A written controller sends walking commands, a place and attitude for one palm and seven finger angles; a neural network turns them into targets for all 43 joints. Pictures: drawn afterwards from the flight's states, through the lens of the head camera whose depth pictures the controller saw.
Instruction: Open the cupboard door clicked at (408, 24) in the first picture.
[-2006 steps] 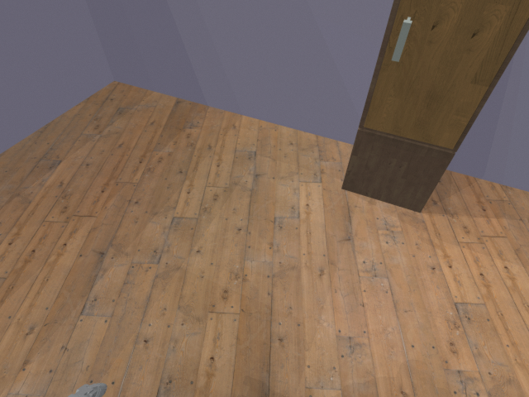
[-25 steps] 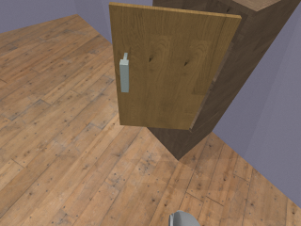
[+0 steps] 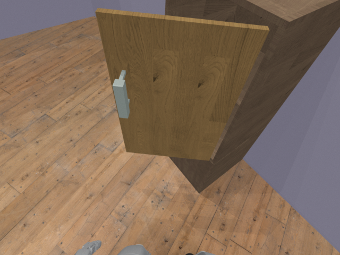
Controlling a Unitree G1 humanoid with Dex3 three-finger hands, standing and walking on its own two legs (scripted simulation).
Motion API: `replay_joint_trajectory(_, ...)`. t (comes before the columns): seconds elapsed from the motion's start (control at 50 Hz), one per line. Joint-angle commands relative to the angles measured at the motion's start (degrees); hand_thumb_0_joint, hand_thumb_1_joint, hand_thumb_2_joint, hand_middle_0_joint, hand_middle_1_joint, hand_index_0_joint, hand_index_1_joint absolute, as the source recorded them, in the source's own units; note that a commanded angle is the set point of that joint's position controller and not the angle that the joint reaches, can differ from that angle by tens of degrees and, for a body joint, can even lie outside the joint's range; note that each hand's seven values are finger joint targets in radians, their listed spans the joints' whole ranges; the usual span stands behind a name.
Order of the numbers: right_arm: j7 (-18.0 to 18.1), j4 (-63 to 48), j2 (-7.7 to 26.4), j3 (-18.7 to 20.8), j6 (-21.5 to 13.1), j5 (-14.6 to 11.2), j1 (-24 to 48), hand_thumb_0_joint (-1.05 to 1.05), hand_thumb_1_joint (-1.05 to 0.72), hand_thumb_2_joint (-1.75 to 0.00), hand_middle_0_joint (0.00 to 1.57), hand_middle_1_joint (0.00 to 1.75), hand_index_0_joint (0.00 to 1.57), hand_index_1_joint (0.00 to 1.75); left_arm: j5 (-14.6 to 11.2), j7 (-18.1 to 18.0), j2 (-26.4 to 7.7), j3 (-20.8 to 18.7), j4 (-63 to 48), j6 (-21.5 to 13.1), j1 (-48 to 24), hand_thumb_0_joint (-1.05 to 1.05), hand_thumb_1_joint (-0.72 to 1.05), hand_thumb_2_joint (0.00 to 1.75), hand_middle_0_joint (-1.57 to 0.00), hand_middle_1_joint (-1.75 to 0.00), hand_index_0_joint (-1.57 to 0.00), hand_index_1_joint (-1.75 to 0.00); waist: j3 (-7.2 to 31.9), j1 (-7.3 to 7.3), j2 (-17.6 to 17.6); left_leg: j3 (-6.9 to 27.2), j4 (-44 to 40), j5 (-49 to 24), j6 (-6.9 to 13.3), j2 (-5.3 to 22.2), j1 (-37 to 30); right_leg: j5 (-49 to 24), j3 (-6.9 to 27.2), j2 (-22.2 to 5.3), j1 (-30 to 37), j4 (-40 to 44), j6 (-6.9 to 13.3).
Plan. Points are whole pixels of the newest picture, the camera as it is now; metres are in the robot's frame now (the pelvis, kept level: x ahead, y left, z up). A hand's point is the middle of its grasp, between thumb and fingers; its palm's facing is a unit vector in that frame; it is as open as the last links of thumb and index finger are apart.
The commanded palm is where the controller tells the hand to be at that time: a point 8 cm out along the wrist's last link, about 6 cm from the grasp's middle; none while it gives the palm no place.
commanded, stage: come to a stop and stand still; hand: left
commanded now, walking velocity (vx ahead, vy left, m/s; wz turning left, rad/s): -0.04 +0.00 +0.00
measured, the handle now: (123, 94) +0.50 +0.17 +0.05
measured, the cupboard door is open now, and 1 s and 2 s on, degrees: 48 48 48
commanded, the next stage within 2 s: look again from close up in 0.96 s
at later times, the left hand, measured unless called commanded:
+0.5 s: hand out of the picture -0.06 +0.19 -0.16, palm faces +0.02 -0.98 -0.21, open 7.4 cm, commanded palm none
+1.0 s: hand out of the picture -0.10 +0.13 -0.17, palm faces +0.03 -0.99 -0.12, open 7.4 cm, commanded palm none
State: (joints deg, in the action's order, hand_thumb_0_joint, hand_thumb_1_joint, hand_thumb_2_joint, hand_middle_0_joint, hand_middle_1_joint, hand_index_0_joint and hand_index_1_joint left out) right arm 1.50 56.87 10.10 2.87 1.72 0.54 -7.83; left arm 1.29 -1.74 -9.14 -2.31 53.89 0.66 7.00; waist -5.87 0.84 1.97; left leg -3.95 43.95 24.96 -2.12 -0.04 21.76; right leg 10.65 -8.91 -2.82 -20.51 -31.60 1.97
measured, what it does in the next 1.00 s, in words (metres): steps on the spot: left foot, then right foot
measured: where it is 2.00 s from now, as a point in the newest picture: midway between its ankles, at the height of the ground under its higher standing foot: outside the picture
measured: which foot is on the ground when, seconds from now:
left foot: up 0.00-0.02, down 0.04-1.00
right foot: down 0.00-0.06, up 0.08-0.44, down 0.46-1.00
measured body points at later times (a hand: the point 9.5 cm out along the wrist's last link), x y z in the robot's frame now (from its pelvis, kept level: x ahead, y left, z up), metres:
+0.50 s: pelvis -0.05 +0.01 +0.01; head -0.03 +0.01 +0.46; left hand -0.06 +0.24 -0.15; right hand -0.01 -0.22 -0.15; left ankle +0.03 +0.08 -0.73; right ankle -0.11 -0.12 -0.73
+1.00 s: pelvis -0.06 -0.01 +0.01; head -0.06 +0.00 +0.46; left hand -0.10 +0.18 -0.16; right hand -0.13 -0.20 -0.15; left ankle +0.03 +0.08 -0.73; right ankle -0.11 -0.12 -0.73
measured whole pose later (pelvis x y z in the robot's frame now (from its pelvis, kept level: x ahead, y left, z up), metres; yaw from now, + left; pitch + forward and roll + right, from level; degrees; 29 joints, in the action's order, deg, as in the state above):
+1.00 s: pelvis -0.06 -0.01 +0.01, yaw -1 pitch -1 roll +0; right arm 1.5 67.2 4.2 0.5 1.3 0.9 -21.3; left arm 0.3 -2.3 -5.5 -0.3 64.2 0.3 21.9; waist -1.0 -0.9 1.6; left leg -5.5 23.4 4.7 2.1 0.7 18.1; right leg 18.4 -2.6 0.5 -6.7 -25.9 0.9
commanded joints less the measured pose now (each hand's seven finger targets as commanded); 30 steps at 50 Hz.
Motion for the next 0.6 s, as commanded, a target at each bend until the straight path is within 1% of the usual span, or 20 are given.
replay_joint_trajectory(0.0, -0.19, -0.15, 2.61, 0.67, -0.47, 0.17, -12.42, 0.00, -0.90, -0.90, 0.20, 0.30, 0.20, 0.30, -0.21, -0.62, -10.15, -2.63, -2.15, 0.41, 4.03, 0.00, 0.90, 0.90, -0.20, -0.30, -0.20, -0.30, 9.42, -2.60, 3.07, 0.89, -17.05, -12.10, 1.13, 2.57, -14.45, -12.35, 12.75, -13.75, 0.25, 5.34, 5.44)
replay_joint_trajectory(0.02, -0.15, -1.17, 5.73, 1.21, -0.76, 0.63, -11.67, 0.00, -0.90, -0.90, 0.20, 0.30, 0.20, 0.30, -0.50, -0.32, -7.52, -2.22, -2.79, 0.96, 4.87, 0.00, 0.90, 0.90, -0.20, -0.30, -0.20, -0.30, 7.62, -2.17, -6.47, 10.14, -22.56, -15.34, 4.35, 9.83, -14.54, 2.07, 8.67, -7.45, -5.07, 0.55, 1.89)
replay_joint_trajectory(0.04, -0.31, -3.64, 9.35, 1.59, -0.66, 1.30, -8.35, 0.00, -0.90, -0.90, 0.20, 0.30, 0.20, 0.30, -0.65, -0.19, -4.97, -1.80, -3.46, 1.62, 4.71, 0.00, 0.90, 0.90, -0.20, -0.30, -0.20, -0.30, 4.58, -1.99, -19.53, 20.18, -30.75, -17.94, 9.93, 19.26, -5.69, 17.94, 3.16, 0.01, -4.97, -9.38, -1.83)
replay_joint_trajectory(0.06, 0.12, -4.91, 9.32, 1.44, -0.83, 1.38, -5.29, 0.00, -0.90, -0.90, 0.20, 0.30, 0.20, 0.30, 0.07, -0.61, -6.00, -1.80, -3.46, 2.45, 3.82, 0.00, 0.90, 0.90, -0.20, -0.30, -0.20, -0.30, 2.83, -2.23, -19.19, 22.04, -33.46, -18.18, 12.69, 20.76, 0.96, 22.50, 8.23, 1.16, -2.57, -20.45, -1.94)
replay_joint_trajectory(0.08, 0.59, -5.55, 8.40, 1.03, -0.82, 1.46, -2.67, 0.00, -0.90, -0.90, 0.20, 0.30, 0.20, 0.30, 0.25, -0.33, -6.53, -2.32, -2.43, 2.56, 4.42, 0.00, 0.90, 0.90, -0.20, -0.30, -0.20, -0.30, 2.31, -0.81, -12.31, 19.41, -32.67, -16.66, 13.08, 18.75, 1.94, 19.28, 11.33, 1.31, -2.82, -27.39, -1.59)
replay_joint_trajectory(0.1, 0.71, -6.21, 7.88, 0.70, -0.98, 1.44, -0.61, 0.00, -0.90, -0.90, 0.20, 0.30, 0.20, 0.30, 0.47, -0.06, -5.84, -2.57, -1.29, 2.38, 7.20, 0.00, 0.90, 0.90, -0.20, -0.30, -0.20, -0.30, 3.40, 0.82, -8.41, 15.83, -31.17, -16.42, 12.67, 16.72, -0.27, 16.19, 11.75, 1.81, -4.66, -32.13, -1.81)
replay_joint_trajectory(0.12, 0.68, -6.53, 7.09, 0.42, -1.34, 1.23, -0.33, 0.00, -0.90, -0.90, 0.20, 0.30, 0.20, 0.30, 0.56, -0.01, -5.62, -2.57, -0.18, 2.11, 9.16, 0.00, 0.90, 0.90, -0.20, -0.30, -0.20, -0.30, 5.11, 1.09, -6.24, 13.00, -30.23, -18.00, 11.90, 14.71, -3.64, 13.86, 11.62, 1.75, -5.78, -34.45, -2.33)
replay_joint_trajectory(0.16, 0.70, -6.02, 5.80, 0.11, -2.00, 0.67, -1.48, 0.00, -0.90, -0.90, 0.20, 0.30, 0.20, 0.30, 0.46, 0.04, -5.26, -2.24, 0.86, 1.72, 10.93, 0.00, 0.90, 0.90, -0.20, -0.30, -0.20, -0.30, 7.34, 1.01, -5.48, 9.65, -29.56, -22.36, 11.22, 12.90, -8.86, 11.79, 11.02, 0.77, -6.71, -33.21, -3.41)
replay_joint_trajectory(0.2, 0.80, -4.81, 5.51, 0.22, -2.16, 0.54, -4.32, 0.00, -0.90, -0.90, 0.20, 0.30, 0.20, 0.30, 0.26, -0.12, -4.88, -1.79, 0.93, 1.64, 10.99, 0.00, 0.90, 0.90, -0.20, -0.30, -0.20, -0.30, 9.87, -0.31, -6.64, 10.68, -29.33, -23.70, 11.77, 13.39, -14.77, 13.69, 10.27, 0.23, -6.15, -27.57, -4.11)
replay_joint_trajectory(0.24, 0.89, -3.40, 5.62, 0.35, -2.10, 0.45, -6.58, 0.00, -0.90, -0.90, 0.20, 0.30, 0.20, 0.30, 0.27, -0.20, -4.32, -1.18, 1.14, 1.50, 10.10, 0.00, 0.90, 0.90, -0.20, -0.30, -0.20, -0.30, 10.06, -1.47, -6.52, 12.58, -29.77, -24.57, 12.64, 14.59, -19.03, 16.50, 9.24, -0.49, -4.80, -19.41, -4.31)
replay_joint_trajectory(0.26, 0.94, -2.88, 5.53, 0.30, -2.08, 0.38, -7.02, 0.00, -0.90, -0.90, 0.20, 0.30, 0.20, 0.30, 0.30, -0.17, -4.12, -0.82, 1.29, 1.40, 9.44, 0.00, 0.90, 0.90, -0.20, -0.30, -0.20, -0.30, 8.63, -1.88, -7.24, 12.49, -29.94, -25.84, 12.73, 14.65, -19.03, 17.31, 8.59, -0.79, -3.49, -15.39, -4.21)
replay_joint_trajectory(0.3, 0.77, -1.54, 6.53, 0.55, -1.89, 0.46, -8.05, 0.00, -0.90, -0.90, 0.20, 0.30, 0.20, 0.30, 0.07, -0.31, -3.54, -0.19, 2.17, 1.41, 10.71, 0.00, 0.90, 0.90, -0.20, -0.30, -0.20, -0.30, 9.68, -2.12, -7.24, 13.81, -30.81, -22.91, 12.39, 14.91, -19.20, 18.24, 7.99, -0.41, 0.86, -8.39, -3.84)
replay_joint_trajectory(0.36, 0.34, -0.03, 6.58, 0.63, -1.94, 0.30, -8.11, 0.00, -0.90, -0.90, 0.20, 0.30, 0.20, 0.30, -0.06, -0.62, -3.56, 0.23, 4.45, 0.83, 14.33, 0.00, 0.90, 0.90, -0.20, -0.30, -0.20, -0.30, 9.46, -1.06, -7.55, 13.11, -30.68, -19.69, 10.42, 12.98, -16.93, 12.76, 7.33, -0.21, 6.45, 3.60, -2.79)
replay_joint_trajectory(0.4, 0.06, 0.75, 5.44, 0.33, -2.10, -0.17, -7.49, 0.00, -0.90, -0.90, 0.20, 0.30, 0.20, 0.30, -0.04, -0.92, -4.75, 0.38, 6.54, 0.01, 18.16, 0.00, 0.90, 0.90, -0.20, -0.30, -0.20, -0.30, 9.17, 0.01, -4.70, 9.63, -29.29, -14.67, 6.35, 9.69, -12.77, 3.78, 7.77, -1.71, 12.89, 13.41, -1.86)
replay_joint_trajectory(0.42, -0.15, 1.07, 4.39, 0.09, -2.04, -0.31, -7.57, 0.00, -0.90, -0.90, 0.20, 0.30, 0.20, 0.30, -0.03, -1.06, -5.64, 0.45, 6.96, -0.31, 18.31, 0.00, 0.90, 0.90, -0.20, -0.30, -0.20, -0.30, 7.08, -0.49, -2.28, 7.63, -28.15, -11.55, 4.08, 7.22, -10.42, 3.51, 11.49, -4.40, 12.37, 14.52, -0.28)
replay_joint_trajectory(0.44, -0.41, 1.46, 3.73, -0.24, -1.94, -0.28, -7.63, 0.00, -0.90, -0.90, 0.20, 0.30, 0.20, 0.30, -0.17, -0.98, -6.40, 0.70, 6.87, -0.48, 17.62, 0.00, 0.90, 0.90, -0.20, -0.30, -0.20, -0.30, 5.84, -1.00, -1.44, 6.04, -27.22, -10.66, 2.83, 5.37, -11.53, 6.49, 13.42, -6.61, 8.80, 15.31, 0.96)
replay_joint_trajectory(0.46, -0.59, 1.99, 3.28, -0.43, -1.75, -0.07, -7.71, 0.00, -0.90, -0.90, 0.20, 0.30, 0.20, 0.30, -0.16, -0.85, -6.49, 0.70, 7.01, -0.62, 16.47, 0.00, 0.90, 0.90, -0.20, -0.30, -0.20, -0.30, 5.28, -1.55, 0.96, 5.10, -25.92, -13.23, 2.50, 4.53, -13.50, 6.60, 13.63, -6.64, 6.27, 15.25, 1.32)
replay_joint_trajectory(0.48, -0.56, 2.70, 3.21, -0.42, -1.68, 0.10, -8.07, 0.00, -0.90, -0.90, 0.20, 0.30, 0.20, 0.30, -0.33, -0.82, -6.16, 0.87, 7.05, -1.08, 15.28, 0.00, 0.90, 0.90, -0.20, -0.30, -0.20, -0.30, 4.47, -1.80, 7.23, 4.59, -24.03, -15.36, 2.88, 4.68, -14.61, 6.71, 14.34, -6.25, 4.41, 16.18, 1.01)
replay_joint_trajectory(0.5, -0.54, 3.40, 3.69, -0.49, -1.74, 0.06, -8.66, 0.00, -0.90, -0.90, 0.20, 0.30, 0.20, 0.30, -0.48, -0.85, -5.37, 1.19, 6.88, -1.26, 14.29, 0.00, 0.90, 0.90, -0.20, -0.30, -0.20, -0.30, 3.68, -2.15, 8.47, 4.53, -23.58, -16.41, 3.15, 5.27, -15.80, 7.40, 14.12, -6.57, 2.78, 16.84, 0.67)
replay_joint_trajectory(0.58, -0.46, 6.16, 3.14, -1.25, -1.28, 0.06, -10.71, 0.00, -0.90, -0.90, 0.20, 0.30, 0.20, 0.30, -0.61, -0.95, -4.35, 1.49, 7.44, -0.85, 14.72, 0.00, 0.90, 0.90, -0.20, -0.30, -0.20, -0.30, -1.98, -2.20, 1.37, 5.46, -25.55, -11.45, 3.07, 5.74, -13.85, 14.76, 13.00, -4.81, -0.71, 17.10, -0.03)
